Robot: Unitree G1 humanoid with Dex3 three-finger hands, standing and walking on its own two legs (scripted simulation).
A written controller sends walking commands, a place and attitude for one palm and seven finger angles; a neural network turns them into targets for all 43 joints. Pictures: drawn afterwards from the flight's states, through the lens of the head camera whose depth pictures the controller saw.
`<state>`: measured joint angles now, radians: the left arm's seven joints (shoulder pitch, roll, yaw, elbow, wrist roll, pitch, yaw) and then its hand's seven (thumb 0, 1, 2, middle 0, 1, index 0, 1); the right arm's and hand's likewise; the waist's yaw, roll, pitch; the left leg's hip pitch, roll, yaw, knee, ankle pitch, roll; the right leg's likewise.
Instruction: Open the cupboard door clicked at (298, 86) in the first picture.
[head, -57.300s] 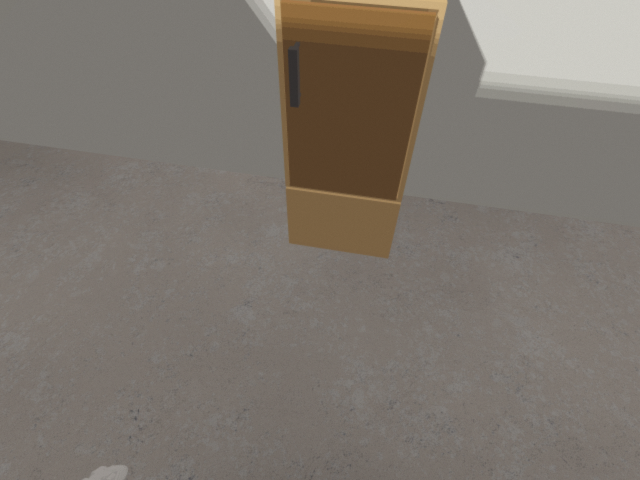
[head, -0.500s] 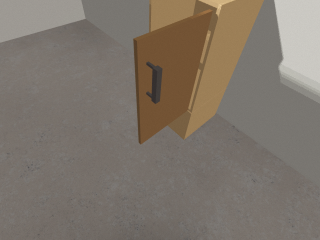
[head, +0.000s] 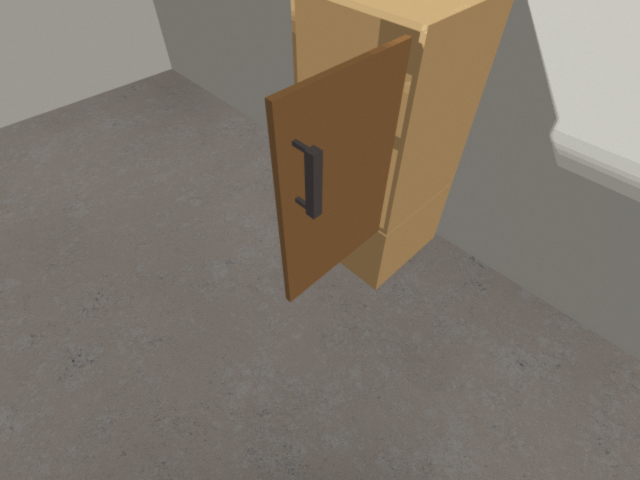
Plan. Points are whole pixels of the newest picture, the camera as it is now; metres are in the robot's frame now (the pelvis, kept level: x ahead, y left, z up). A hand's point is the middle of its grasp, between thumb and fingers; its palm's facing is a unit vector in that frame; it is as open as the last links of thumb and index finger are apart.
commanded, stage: let the arm hang, fingers relaxed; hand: left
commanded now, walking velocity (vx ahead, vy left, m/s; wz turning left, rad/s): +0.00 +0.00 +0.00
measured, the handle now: (306, 179) +0.64 +0.07 -0.01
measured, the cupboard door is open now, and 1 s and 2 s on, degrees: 90 90 90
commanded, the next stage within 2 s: look to check the result in 0.24 s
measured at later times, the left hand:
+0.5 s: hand out of the picture -0.01 +0.17 -0.18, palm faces +0.04 -0.98 -0.18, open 7.4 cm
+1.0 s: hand out of the picture +0.01 +0.17 -0.17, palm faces +0.03 -0.98 -0.18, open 7.4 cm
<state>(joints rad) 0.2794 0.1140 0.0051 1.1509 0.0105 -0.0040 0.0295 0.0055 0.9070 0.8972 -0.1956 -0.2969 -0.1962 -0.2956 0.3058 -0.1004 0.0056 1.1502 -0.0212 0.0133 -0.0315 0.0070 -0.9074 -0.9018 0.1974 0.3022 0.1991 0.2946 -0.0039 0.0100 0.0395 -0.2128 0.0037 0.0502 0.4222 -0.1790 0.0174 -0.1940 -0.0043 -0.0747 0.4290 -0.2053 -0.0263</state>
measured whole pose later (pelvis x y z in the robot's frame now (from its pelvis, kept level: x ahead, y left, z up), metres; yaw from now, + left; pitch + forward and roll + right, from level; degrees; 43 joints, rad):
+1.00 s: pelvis +0.02 +0.00 +0.00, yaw +0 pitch -1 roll +0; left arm 0.26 0.13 0.00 1.15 0.01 -0.01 0.03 0.01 0.91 0.90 -0.20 -0.30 -0.20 -0.30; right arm 0.26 -0.13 0.00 1.16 -0.02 0.00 -0.03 0.01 -0.91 -0.90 0.20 0.30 0.20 0.29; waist 0.00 0.00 0.06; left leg -0.18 0.00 0.05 0.39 -0.18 0.02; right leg -0.17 -0.01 -0.07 0.40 -0.21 -0.02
